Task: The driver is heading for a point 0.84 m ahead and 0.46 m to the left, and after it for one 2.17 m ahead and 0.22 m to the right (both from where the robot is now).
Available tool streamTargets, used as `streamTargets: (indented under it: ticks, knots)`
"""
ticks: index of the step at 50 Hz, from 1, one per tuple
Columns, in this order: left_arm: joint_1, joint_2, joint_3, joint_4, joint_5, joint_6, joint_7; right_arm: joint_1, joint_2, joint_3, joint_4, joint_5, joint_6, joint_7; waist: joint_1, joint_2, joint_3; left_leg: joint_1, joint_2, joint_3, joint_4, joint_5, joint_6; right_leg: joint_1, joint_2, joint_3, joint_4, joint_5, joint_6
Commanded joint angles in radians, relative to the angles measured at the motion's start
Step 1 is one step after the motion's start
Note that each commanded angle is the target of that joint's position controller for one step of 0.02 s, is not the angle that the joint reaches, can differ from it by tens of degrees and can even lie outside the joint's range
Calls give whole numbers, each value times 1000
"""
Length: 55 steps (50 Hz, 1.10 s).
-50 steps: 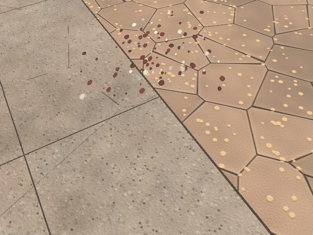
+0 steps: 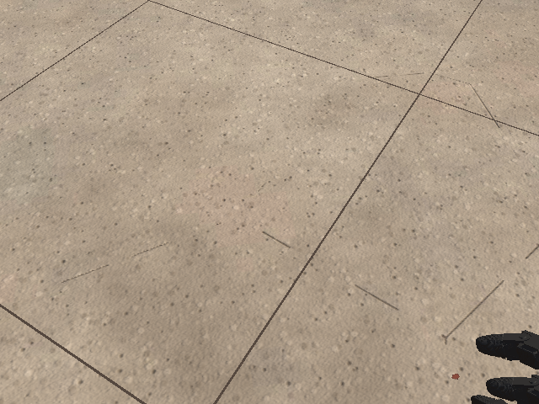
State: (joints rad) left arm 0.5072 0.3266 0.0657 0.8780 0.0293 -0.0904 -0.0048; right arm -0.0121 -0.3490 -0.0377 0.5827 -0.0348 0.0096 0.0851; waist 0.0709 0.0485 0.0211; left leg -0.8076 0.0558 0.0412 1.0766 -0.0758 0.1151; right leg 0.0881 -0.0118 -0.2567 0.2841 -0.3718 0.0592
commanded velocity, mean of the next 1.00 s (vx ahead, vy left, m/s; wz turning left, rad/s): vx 0.76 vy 0.00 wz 0.14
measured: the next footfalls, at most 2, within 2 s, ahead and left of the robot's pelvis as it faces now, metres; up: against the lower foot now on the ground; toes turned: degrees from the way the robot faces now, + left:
left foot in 0.14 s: +0.32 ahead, +0.06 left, +0.00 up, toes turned +9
right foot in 0.58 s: +0.80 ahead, -0.02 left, +0.00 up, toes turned +11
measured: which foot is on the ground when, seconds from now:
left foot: up 0.00-0.12, down 0.14-0.60, up 0.62-0.94, down 0.96-1.00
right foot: down 0.00-0.14, up 0.16-0.56, down 0.58-0.96, up 0.98-1.00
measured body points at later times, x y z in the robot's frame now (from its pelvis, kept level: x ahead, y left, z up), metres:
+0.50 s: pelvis +0.47 +0.04 +0.00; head +0.50 +0.04 +0.45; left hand +0.66 +0.30 -0.08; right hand +0.46 -0.25 -0.13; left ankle +0.28 +0.05 -0.73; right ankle +0.73 -0.07 -0.68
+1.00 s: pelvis +0.82 +0.12 -0.01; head +0.85 +0.15 +0.44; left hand +0.77 +0.40 -0.15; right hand +1.06 -0.08 -0.09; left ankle +0.94 +0.23 -0.73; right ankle +0.76 -0.03 -0.71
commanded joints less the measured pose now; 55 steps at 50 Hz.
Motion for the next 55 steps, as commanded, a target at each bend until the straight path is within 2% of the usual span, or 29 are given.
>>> streamTargets:
  ticks: [1, 3, 6, 7, 8, 9, 10, 11, 13, 16, 19, 21, 24, 27, 29, 30, 31, 32, 34, 36, 38, 41, 44, 47, 48, 49, 50, 52, 55]
  knots:
    - [-88, 81, 1, -64, 1, -30, 6, -106, 16, 25, -83, -3, -11, 23, -65, -73, 152, 136, -20, 87, -227, 69, 42, -177, -200, -13, -189, 689, -72]
    - [-26, 127, 5, -49, 0, -18, 17, -77, 15, 24, -57, -5, -20, 15, -84, -108, 104, 277, -114, 151, -293, 27, 75, -96, -215, -29, -102, 1198, -73]
    - [-98, 218, 20, -74, 6, 22, 30, 335, -75, -20, 84, -5, -33, -25, -298, -190, -113, 702, -188, 78, -366, -119, 135, -87, -275, 5, 388, 1478, -116]
    - [-137, 212, 20, -86, 3, 31, 28, 505, -117, -49, 148, -7, -34, -45, -375, -159, -172, 947, -166, 9, -494, -115, 154, -235, -228, -7, 706, 1254, -121]
    - [-92, 77, -4, -128, 16, 26, 10, 424, -209, -77, 151, 0, -25, -68, -218, 128, -188, 1126, 52, -297, -473, -131, 155, -538, -67, 16, 1079, 31, -94]
    - [-28, 77, -15, -213, -27, 19, 7, 383, -263, -83, 92, -12, -17, -73, -158, 175, -395, 1331, 265, -816, -656, -228, 328, -818, 15, 215, 1345, -128, -74]
    - [-177, 123, -10, -227, -24, 1, 8, 427, -213, -86, 105, -5, -17, -86, -216, -7, -322, 1254, 227, -788, -758, -241, 293, -897, -24, 295, 1327, -2, -81]
    - [-187, 96, -19, -221, -32, -5, 8, 400, -176, -78, 142, 3, -31, -95, -165, -55, -151, 1088, 212, -673, -788, -189, 265, -908, -68, 288, 1238, 38, -87]
    - [-202, 54, -32, -191, 4, 14, 3, 332, -97, -53, 166, 1, -68, -104, -72, -168, -20, 792, 107, -485, -821, -88, 192, -770, -129, 304, 1076, 46, -86]
    - [-213, 19, -40, -199, 23, 52, -21, 360, -31, -26, 204, 27, -106, -99, -29, -91, 35, 622, 72, -393, -906, -52, 201, -724, -169, 297, 907, 19, -49]
    - [-421, -4, -56, -271, 14, 47, -37, 391, -47, -30, 223, 31, -125, -83, -76, -68, 126, 564, 2, -261, -996, 53, 168, -756, -166, 238, 629, 250, -47]
    - [-464, -18, -64, -279, -1, 41, -48, 408, -56, -32, 232, 42, -136, -73, -92, -65, 107, 556, -23, -191, -1033, 175, 132, -644, -121, 199, 459, 453, -68]
    - [-538, 5, -59, -298, -12, 32, -46, 472, -79, -33, 273, 47, -147, -76, -122, -55, 118, 690, 35, -171, -1071, 413, 97, -567, -74, 169, 310, 593, -121]
    - [-443, 72, -30, -281, 4, 31, -24, 493, -146, -41, 300, 21, -130, -92, -55, 6, -22, 887, 73, -169, -800, 953, 55, -414, 39, 160, 291, 385, -159]
    - [-79, 135, 2, -181, 10, 29, 11, 424, -177, -47, 301, 2, -108, -103, 141, 11, -176, 751, 41, -165, -325, 878, 33, -37, 13, 216, 267, 266, -176]
    - [72, 221, 23, -155, 37, 23, 32, 446, -59, -20, 273, 1, -114, -105, 152, -119, -300, 570, -49, -128, 58, 386, 21, 179, -229, 440, 303, 205, -189]
    - [15, 254, 35, -159, 48, 19, 13, 607, 38, 1, 252, 85, -114, -104, 24, -436, -496, 266, -217, -138, 447, -427, -30, 408, -521, 993, 157, 365, -349]
    - [-56, 171, 28, -177, 19, 24, -2, 482, -71, -15, 266, 39, -108, -116, 44, -163, -394, 210, -153, -167, 462, -337, -25, 274, -429, 915, 129, 559, -337]
    - [-143, 55, -4, -132, 7, 7, -11, 341, -19, -3, 233, 24, -109, -104, 0, -51, -119, 164, -91, -156, 336, -292, -41, 8, -335, 605, 117, 871, -319]
    - [-129, 19, -20, -85, -15, 0, -6, 331, 25, 8, 215, -3, -86, -84, -48, -98, -54, 217, -66, -152, 213, -316, -62, -148, -273, 492, 53, 950, -305]
    - [-164, 38, -21, -70, -27, -7, -10, 331, 44, 14, 198, -18, -70, -74, -104, -102, -36, 274, -49, -104, 34, -309, -93, -253, -234, 437, 10, 1024, -307]
    - [-245, 101, 4, -82, -18, 3, -17, 249, 74, 38, 161, 9, -65, -67, -127, -162, -47, 481, -90, -40, -347, -84, -123, -421, -101, 309, 13, 993, -256]
    - [-229, 125, 27, -95, -39, 23, -20, 211, 14, 24, 154, 15, -54, -76, -120, -164, -74, 586, -102, -66, -466, 127, -123, -431, -89, 370, 74, 746, -192]
    - [-221, 111, 38, -115, -39, 46, -7, 265, -38, 2, 173, -7, -68, -102, -141, -101, -56, 701, -54, -111, -565, 183, -113, -466, -40, 446, 244, 484, -125]
    - [-183, 82, 36, -132, -40, 51, -5, 305, -94, -9, 165, -20, -83, -112, -140, 19, -96, 766, 85, -207, -601, 450, -89, -491, 44, 396, 442, 272, -90]
    - [-27, -7, 19, -145, -52, 65, 12, 336, -137, -13, 134, -23, -83, -111, -83, 212, -239, 885, 396, -440, -591, 842, 7, -561, 145, 302, 734, -294, -73]
    - [80, 28, 23, -119, -46, 94, 29, 312, -115, -18, 118, 18, -66, -108, -63, 238, -346, 879, 441, -513, -617, 800, 87, -572, 115, 294, 903, -334, -78]
    - [-38, 73, 39, -122, -10, 129, 22, 187, -1, 8, 79, 25, -49, -123, -50, 91, -209, 738, 314, -364, -690, 389, 75, -624, 39, 289, 969, -187, -60]
    - [-116, 55, 42, -158, -11, 164, -4, 155, -3, 5, 80, 9, -40, -144, -38, 113, -128, 620, 249, -186, -739, 364, 83, -597, 5, 267, 977, -102, -13]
